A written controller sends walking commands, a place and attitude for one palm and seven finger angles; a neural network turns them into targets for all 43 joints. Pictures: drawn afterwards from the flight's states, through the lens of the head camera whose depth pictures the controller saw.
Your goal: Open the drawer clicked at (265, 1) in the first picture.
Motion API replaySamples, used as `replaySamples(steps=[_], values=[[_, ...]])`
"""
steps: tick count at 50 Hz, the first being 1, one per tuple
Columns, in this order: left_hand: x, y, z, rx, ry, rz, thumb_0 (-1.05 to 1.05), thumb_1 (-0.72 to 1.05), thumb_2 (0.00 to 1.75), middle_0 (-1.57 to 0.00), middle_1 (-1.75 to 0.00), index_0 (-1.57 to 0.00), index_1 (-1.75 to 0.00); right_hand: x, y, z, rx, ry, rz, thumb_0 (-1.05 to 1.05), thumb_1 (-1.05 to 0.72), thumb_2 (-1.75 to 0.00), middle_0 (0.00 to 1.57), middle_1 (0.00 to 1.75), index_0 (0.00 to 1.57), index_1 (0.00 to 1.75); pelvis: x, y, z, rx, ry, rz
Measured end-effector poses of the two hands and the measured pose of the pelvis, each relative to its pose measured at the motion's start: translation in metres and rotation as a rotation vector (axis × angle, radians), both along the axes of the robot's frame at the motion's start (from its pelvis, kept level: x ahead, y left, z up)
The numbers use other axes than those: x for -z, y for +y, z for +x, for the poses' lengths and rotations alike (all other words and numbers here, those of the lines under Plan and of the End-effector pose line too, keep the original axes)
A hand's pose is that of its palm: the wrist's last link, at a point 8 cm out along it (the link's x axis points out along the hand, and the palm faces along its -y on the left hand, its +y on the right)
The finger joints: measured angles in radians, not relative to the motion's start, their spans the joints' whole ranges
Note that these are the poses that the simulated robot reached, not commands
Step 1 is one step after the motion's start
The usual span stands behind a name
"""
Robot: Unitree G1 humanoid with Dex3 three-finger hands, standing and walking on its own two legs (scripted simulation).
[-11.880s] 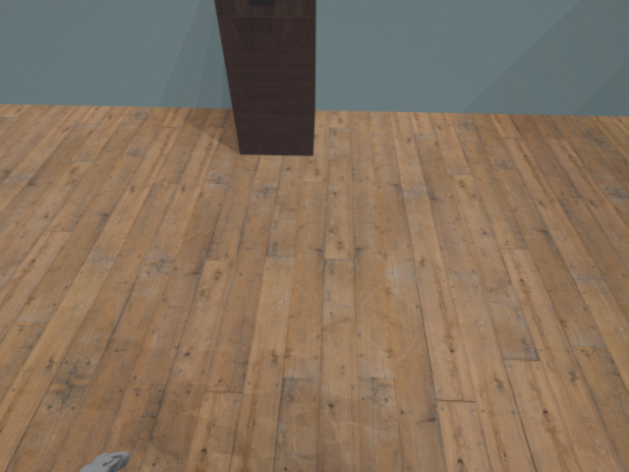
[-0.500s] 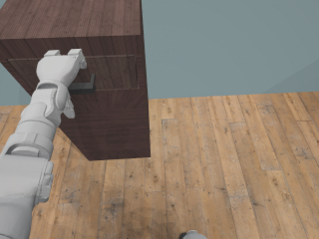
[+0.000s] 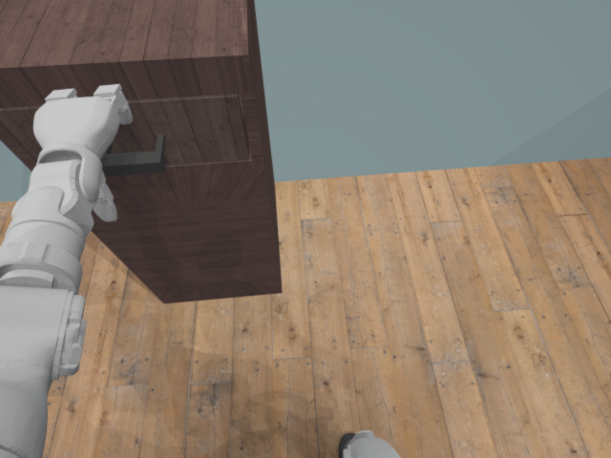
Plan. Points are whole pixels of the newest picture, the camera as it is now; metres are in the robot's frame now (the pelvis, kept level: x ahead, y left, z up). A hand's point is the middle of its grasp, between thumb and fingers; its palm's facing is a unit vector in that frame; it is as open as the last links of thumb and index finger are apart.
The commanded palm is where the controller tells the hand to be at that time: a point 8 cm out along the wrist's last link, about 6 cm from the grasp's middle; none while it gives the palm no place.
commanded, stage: move the hooked fingers above the handle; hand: left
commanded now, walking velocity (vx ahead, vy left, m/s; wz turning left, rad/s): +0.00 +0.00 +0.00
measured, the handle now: (132, 153) +0.57 +0.24 +0.01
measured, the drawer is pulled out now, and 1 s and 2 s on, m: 0.00 0.00 0.00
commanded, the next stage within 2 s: lower the fingers behind the handle in 0.20 s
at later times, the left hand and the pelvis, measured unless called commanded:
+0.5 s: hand (102, 169) +0.49 +0.24 +0.06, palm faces -0.07 +0.00 -1.00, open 13.9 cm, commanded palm +0.48 +0.25 +0.11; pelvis +0.00 +0.01 +0.00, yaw +0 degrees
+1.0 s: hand (114, 181) +0.50 +0.24 +0.03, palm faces -0.06 -0.01 -1.00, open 13.9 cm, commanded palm +0.49 +0.24 +0.07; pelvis +0.00 +0.01 -0.01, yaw +0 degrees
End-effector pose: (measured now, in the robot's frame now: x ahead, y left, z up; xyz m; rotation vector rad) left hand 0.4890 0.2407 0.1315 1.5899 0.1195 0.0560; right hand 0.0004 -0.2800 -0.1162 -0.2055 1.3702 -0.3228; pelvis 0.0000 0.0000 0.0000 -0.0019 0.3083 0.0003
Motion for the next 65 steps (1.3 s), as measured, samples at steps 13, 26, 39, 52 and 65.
replaySamples(steps=[13,26,39,52,65], values=[[0.004,0.004,-0.008,0.088,-0.01,-0.031,0.0,-0.49,0.3,-0.32,-1.2,-0.32,-1.2,-0.001,0.009,-0.009,-0.001,0.021,-0.007,0.0,-0.91,-0.9,0.21,0.3,0.2,0.3,0.001,0.005,-0.001,0.0,0.001,-0.004],[0.015,0.001,-0.011,0.094,0.03,-0.033,0.0,-0.49,0.3,-0.32,-1.2,-0.32,-1.2,0.0,0.016,0.005,-0.021,-0.008,0.003,0.0,-0.91,-0.9,0.21,0.3,0.2,0.3,0.002,0.011,0.0,-0.011,0.0,-0.009],[0.035,0.005,-0.009,0.037,0.017,-0.013,0.0,-0.49,0.3,-0.32,-1.2,-0.32,-1.2,0.008,0.016,-0.002,-0.019,0.02,0.018,0.0,-0.91,-0.9,0.21,0.3,0.2,0.3,0.008,0.009,-0.002,-0.004,0.029,-0.009],[0.046,0.001,-0.008,0.07,0.006,-0.022,0.0,-0.49,0.3,-0.32,-1.21,-0.32,-1.2,0.009,0.007,-0.018,-0.017,0.065,-0.008,0.0,-0.91,-0.9,0.21,0.3,0.2,0.3,0.014,0.006,-0.004,-0.011,0.054,-0.011],[0.052,0.0,-0.002,0.043,0.015,-0.017,0.0,-0.49,0.3,-0.29,-1.24,-0.32,-1.2,0.015,0.008,-0.024,-0.013,0.061,-0.01,0.0,-0.91,-0.9,0.21,0.3,0.2,0.3,0.021,0.006,-0.011,-0.002,0.075,-0.008]])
